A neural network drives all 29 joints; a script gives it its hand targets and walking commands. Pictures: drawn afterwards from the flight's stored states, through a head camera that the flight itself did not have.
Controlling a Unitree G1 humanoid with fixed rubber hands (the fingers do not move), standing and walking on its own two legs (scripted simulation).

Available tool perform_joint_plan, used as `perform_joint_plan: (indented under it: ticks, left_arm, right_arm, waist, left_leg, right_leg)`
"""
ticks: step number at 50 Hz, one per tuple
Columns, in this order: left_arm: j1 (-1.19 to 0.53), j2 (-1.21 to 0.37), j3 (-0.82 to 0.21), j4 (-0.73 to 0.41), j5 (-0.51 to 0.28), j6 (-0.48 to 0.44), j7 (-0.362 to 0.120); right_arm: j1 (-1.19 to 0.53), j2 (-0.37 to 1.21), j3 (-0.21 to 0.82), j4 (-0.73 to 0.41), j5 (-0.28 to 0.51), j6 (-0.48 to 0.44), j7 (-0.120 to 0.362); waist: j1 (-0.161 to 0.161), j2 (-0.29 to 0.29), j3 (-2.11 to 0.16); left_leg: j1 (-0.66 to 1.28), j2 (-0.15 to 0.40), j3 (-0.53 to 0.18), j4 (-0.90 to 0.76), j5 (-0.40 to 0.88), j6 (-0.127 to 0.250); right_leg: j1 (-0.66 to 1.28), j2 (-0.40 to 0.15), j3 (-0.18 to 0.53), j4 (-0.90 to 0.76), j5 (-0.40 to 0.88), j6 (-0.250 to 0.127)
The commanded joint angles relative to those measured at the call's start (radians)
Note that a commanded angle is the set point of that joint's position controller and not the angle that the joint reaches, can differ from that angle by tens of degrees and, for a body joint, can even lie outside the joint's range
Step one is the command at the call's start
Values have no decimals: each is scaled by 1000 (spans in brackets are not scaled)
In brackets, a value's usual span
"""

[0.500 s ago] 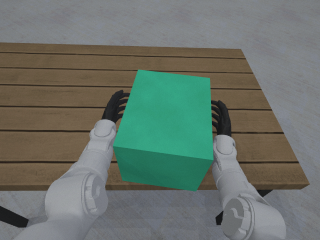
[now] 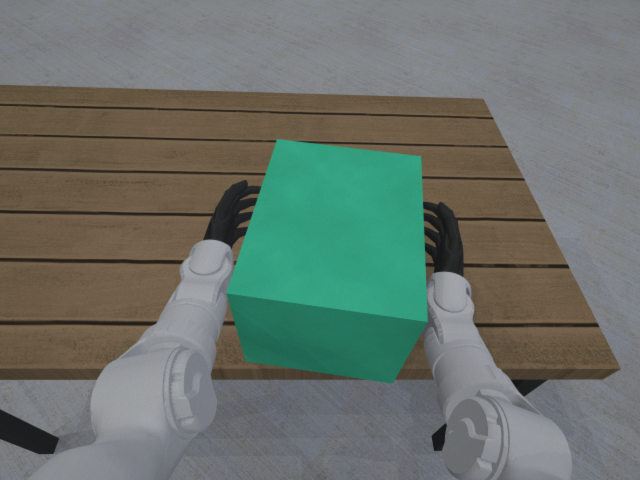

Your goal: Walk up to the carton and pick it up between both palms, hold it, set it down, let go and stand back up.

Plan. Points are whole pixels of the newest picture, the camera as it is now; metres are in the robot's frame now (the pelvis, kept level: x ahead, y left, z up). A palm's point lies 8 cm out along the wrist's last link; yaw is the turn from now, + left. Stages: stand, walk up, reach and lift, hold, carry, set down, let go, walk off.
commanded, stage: reach and lift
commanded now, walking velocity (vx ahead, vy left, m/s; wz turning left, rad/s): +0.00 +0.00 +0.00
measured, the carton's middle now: (333, 258) +0.40 -0.05 +0.03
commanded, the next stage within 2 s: none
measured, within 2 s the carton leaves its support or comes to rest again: leaves its support in 0.86 s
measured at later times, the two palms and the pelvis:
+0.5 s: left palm (218, 244) +0.41 +0.10 +0.07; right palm (449, 272) +0.34 -0.19 +0.06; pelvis -0.01 +0.00 +0.00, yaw +0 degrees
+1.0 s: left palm (217, 265) +0.38 +0.10 +0.08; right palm (459, 283) +0.32 -0.19 +0.07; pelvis -0.04 +0.00 +0.00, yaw +0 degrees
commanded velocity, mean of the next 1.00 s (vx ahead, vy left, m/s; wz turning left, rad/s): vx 0.00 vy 0.00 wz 0.00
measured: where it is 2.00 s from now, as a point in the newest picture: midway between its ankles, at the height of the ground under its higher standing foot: outside the picture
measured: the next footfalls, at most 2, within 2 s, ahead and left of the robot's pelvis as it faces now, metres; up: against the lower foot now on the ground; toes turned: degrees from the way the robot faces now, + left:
none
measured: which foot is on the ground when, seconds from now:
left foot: down 0.00-1.00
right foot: down 0.00-1.00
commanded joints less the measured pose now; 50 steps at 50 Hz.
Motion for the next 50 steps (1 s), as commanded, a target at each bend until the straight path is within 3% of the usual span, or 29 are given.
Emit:
perform_joint_plan:
  ticks: [1, 4, 7, 13, 14, 15, 16, 17, 20, 21, 22, 23, 24, 25, 29, 32, 33, 34, 35, 37, 40, 41, 42, 44, 45, 46, 48, 49, 50]
  left_arm:
    - [-434, -616, -174, -35, 59, -22, -114]
    - [-425, -598, -165, -31, 63, -28, -120]
    - [-442, -605, -163, -65, 62, -24, -121]
    - [-483, -630, -227, -142, 39, -77, -94]
    - [-463, -636, -219, -118, 56, -68, -96]
    - [-482, -638, -232, -121, 51, -83, -90]
    - [-462, -631, -223, -100, 60, -77, -87]
    - [-503, -634, -235, -129, 54, -87, -84]
    - [-494, -619, -233, -110, 51, -98, -80]
    - [-448, -626, -243, -144, 63, -98, -78]
    - [-479, -640, -274, -190, 45, -92, -72]
    - [-486, -651, -289, -206, 36, -89, -66]
    - [-501, -647, -297, -198, 43, -89, -63]
    - [-453, -651, -317, -202, 30, -71, -58]
    - [-464, -627, -288, -203, 41, -42, -61]
    - [-488, -672, -354, -262, 0, -33, -51]
    - [-490, -628, -314, -197, 20, -14, -57]
    - [-502, -646, -333, -238, 4, -13, -53]
    - [-496, -641, -349, -254, -9, -8, -48]
    - [-509, -645, -337, -203, -23, -4, -49]
    - [-558, -667, -380, -248, -66, -1, -45]
    - [-544, -666, -381, -207, -73, 10, -45]
    - [-586, -659, -374, -239, -77, 0, -41]
    - [-573, -666, -381, -231, -98, 13, -33]
    - [-605, -670, -402, -280, -118, 0, -32]
    - [-571, -651, -388, -213, -111, 19, -37]
    - [-663, -700, -446, -321, -147, 2, -23]
    - [-617, -692, -446, -272, -151, 18, -20]
    - [-666, -698, -451, -327, -164, 10, -16]
  right_arm:
    - [-503, 602, 334, -16, -64, -57, 158]
    - [-492, 591, 331, -6, -58, -41, 157]
    - [-498, 611, 332, -33, -64, -51, 151]
    - [-522, 615, 377, -34, -59, -112, 145]
    - [-508, 622, 389, -2, -55, -114, 145]
    - [-551, 606, 375, -31, -67, -129, 146]
    - [-540, 594, 389, -2, -62, -130, 146]
    - [-556, 595, 385, -17, -71, -146, 144]
    - [-556, 585, 378, 15, -71, -147, 140]
    - [-505, 588, 395, 14, -80, -148, 138]
    - [-504, 582, 404, 6, -67, -152, 137]
    - [-533, 583, 403, -13, -63, -156, 138]
    - [-578, 569, 410, -43, -61, -171, 138]
    - [-511, 553, 421, -3, -55, -149, 134]
    - [-551, 539, 422, -14, -56, -114, 136]
    - [-632, 531, 449, -120, -31, -127, 140]
    - [-623, 525, 428, -65, -48, -98, 141]
    - [-639, 532, 434, -122, -35, -89, 144]
    - [-618, 547, 450, -98, -30, -79, 144]
    - [-664, 545, 461, -110, -27, -58, 151]
    - [-700, 549, 486, -165, -11, -44, 158]
    - [-727, 540, 483, -180, 3, -36, 161]
    - [-743, 555, 497, -202, 6, -22, 162]
    - [-739, 555, 527, -181, 30, -3, 168]
    - [-714, 572, 532, -179, 44, 6, 165]
    - [-704, 552, 535, -146, 58, 36, 169]
    - [-728, 584, 552, -177, 73, 39, 171]
    - [-722, 578, 571, -161, 85, 58, 175]
    - [-728, 589, 580, -157, 101, 68, 180]
  waist:
    - [19, 36, -389]
    - [24, 20, -331]
    - [19, 8, -395]
    - [16, 35, -478]
    - [37, 67, -466]
    - [19, 51, -480]
    - [33, 55, -448]
    - [20, 41, -495]
    - [32, 37, -454]
    - [39, 28, -459]
    - [17, 59, -486]
    - [19, 80, -503]
    - [33, 68, -510]
    - [21, 59, -476]
    - [24, 17, -435]
    - [28, 46, -530]
    - [29, 31, -468]
    - [33, 17, -481]
    - [31, 18, -500]
    - [33, -4, -487]
    - [27, -3, -547]
    - [26, -11, -562]
    - [37, -13, -546]
    - [40, -9, -577]
    - [25, -7, -605]
    - [40, -8, -543]
    - [30, 24, -621]
    - [23, 1, -567]
    - [31, 11, -600]
  left_leg:
    - [157, -21, 96, -74, 447, -67]
    - [134, -23, 99, -100, 378, -53]
    - [116, -26, 102, -106, 354, -50]
    - [204, -15, 82, -60, 518, -74]
    - [216, -14, 83, -52, 533, -77]
    - [227, -10, 79, -54, 506, -78]
    - [235, -10, 79, -55, 514, -71]
    - [240, -4, 76, -49, 524, -75]
    - [205, -12, 93, -66, 461, -68]
    - [221, -13, 92, -75, 466, -64]
    - [243, -7, 85, -66, 514, -73]
    - [273, -4, 89, -57, 549, -85]
    - [281, -5, 94, -42, 547, -83]
    - [303, -2, 83, -54, 549, -85]
    - [261, -9, 88, -90, 406, -55]
    - [311, -8, 94, -67, 463, -69]
    - [254, -14, 96, -91, 323, -50]
    - [237, -19, 102, -99, 323, -48]
    - [221, -18, 101, -101, 304, -44]
    - [188, -25, 101, -123, 217, -26]
    - [219, -19, 88, -113, 234, -28]
    - [218, -26, 97, -115, 208, -23]
    - [178, -29, 88, -121, 178, -13]
    - [159, -30, 83, -128, 163, -13]
    - [183, -29, 79, -126, 188, -15]
    - [155, -37, 89, -143, 117, -4]
    - [188, -30, 73, -125, 178, -18]
    - [161, -34, 71, -122, 144, -8]
    - [194, -35, 70, -128, 153, -9]
  right_leg:
    - [458, 40, 15, 33, 662, 9]
    - [460, 39, 19, 24, 606, 13]
    - [513, 30, 26, 27, 660, 17]
    - [457, 48, 4, 38, 707, 5]
    - [444, 47, 13, 32, 696, -3]
    - [426, 51, 2, 16, 651, -3]
    - [389, 56, 1, 9, 610, -12]
    - [392, 49, -2, 17, 658, -8]
    - [386, 51, 1, -1, 588, -12]
    - [413, 52, 3, -2, 610, -7]
    - [395, 51, -3, 5, 627, -17]
    - [372, 58, -15, -7, 610, -11]
    - [362, 59, -1, -14, 587, -16]
    - [351, 68, -12, -32, 574, -20]
    - [333, 63, -4, -49, 433, -20]
    - [323, 67, -6, -43, 475, -16]
    - [315, 57, 7, -56, 375, -17]
    - [346, 57, 9, -48, 404, -9]
    - [362, 52, 16, -35, 404, -9]
    - [340, 46, 15, -43, 326, 2]
    - [321, 44, 9, -31, 337, 8]
    - [319, 46, 19, -39, 322, 7]
    - [329, 47, 22, -32, 287, 11]
    - [360, 38, 31, -18, 311, 10]
    - [366, 37, 25, -14, 342, 15]
    - [356, 35, 43, -30, 267, 15]
    - [336, 41, 40, -9, 296, 7]
    - [330, 41, 44, -6, 261, 14]
    - [329, 42, 43, -7, 274, 12]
